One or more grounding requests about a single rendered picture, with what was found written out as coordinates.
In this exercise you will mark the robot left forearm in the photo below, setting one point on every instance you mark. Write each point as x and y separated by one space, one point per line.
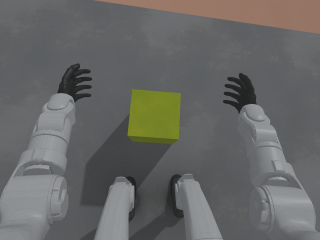
47 148

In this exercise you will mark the left robot upper arm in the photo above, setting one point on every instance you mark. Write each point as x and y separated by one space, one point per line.
31 204

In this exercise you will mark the left robot hand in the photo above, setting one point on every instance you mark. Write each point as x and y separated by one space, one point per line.
69 82

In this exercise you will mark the left robot thigh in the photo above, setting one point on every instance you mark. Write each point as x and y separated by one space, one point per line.
114 220

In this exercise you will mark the right robot hand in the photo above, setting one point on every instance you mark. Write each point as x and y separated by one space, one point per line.
246 92

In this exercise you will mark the robot right forearm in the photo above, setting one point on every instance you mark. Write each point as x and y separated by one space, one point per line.
267 162

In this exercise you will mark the right robot upper arm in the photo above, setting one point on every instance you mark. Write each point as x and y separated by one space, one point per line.
282 213

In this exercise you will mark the carton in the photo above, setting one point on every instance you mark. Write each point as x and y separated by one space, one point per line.
154 117

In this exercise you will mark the right robot shin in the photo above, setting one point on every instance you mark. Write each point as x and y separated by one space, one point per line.
184 177

